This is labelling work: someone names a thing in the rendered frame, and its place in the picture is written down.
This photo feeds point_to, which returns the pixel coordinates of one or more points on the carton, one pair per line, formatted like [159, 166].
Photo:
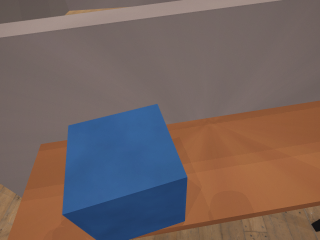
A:
[123, 175]

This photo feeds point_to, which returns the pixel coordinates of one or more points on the table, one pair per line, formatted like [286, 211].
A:
[238, 166]

